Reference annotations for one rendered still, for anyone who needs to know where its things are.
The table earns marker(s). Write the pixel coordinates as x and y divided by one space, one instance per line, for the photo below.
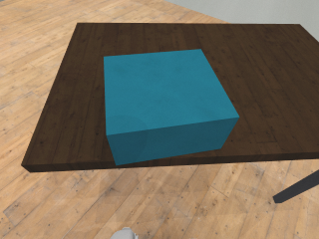
270 72

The robot left shin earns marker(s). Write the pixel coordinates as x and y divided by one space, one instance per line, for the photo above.
127 228

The carton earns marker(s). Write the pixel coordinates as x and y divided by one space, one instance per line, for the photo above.
164 104

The robot left thigh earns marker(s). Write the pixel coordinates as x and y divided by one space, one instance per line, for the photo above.
125 234

